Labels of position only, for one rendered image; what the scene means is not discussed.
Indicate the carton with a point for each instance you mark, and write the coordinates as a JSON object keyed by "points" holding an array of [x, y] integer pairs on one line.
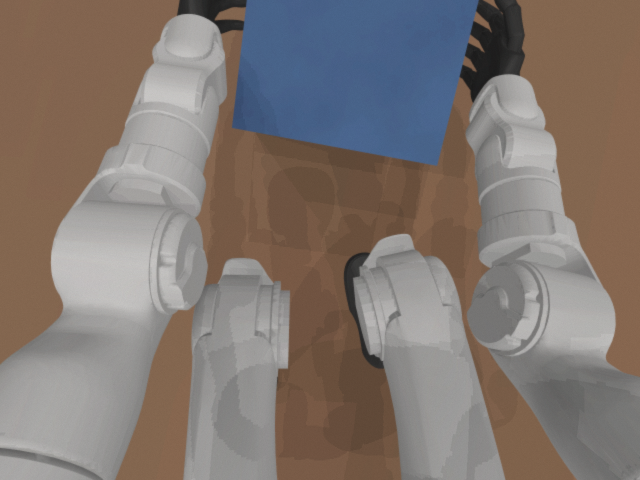
{"points": [[374, 76]]}

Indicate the robot right hand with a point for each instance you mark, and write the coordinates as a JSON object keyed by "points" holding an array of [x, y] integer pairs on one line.
{"points": [[502, 47]]}

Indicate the robot left hand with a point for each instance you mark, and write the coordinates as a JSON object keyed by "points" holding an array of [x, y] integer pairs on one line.
{"points": [[210, 9]]}

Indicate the robot right upper arm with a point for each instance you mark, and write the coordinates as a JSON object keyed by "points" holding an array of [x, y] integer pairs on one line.
{"points": [[549, 331]]}

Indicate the right robot forearm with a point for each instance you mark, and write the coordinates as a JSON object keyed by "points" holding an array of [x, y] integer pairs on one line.
{"points": [[519, 188]]}

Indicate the robot left upper arm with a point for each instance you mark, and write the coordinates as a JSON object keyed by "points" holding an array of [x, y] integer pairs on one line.
{"points": [[70, 399]]}

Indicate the left robot forearm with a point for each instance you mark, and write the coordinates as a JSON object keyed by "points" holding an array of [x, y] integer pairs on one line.
{"points": [[169, 131]]}

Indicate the robot left thigh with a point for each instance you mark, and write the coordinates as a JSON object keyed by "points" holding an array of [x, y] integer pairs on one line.
{"points": [[231, 421]]}

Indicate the right robot shin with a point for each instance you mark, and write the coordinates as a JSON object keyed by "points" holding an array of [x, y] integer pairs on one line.
{"points": [[441, 275]]}

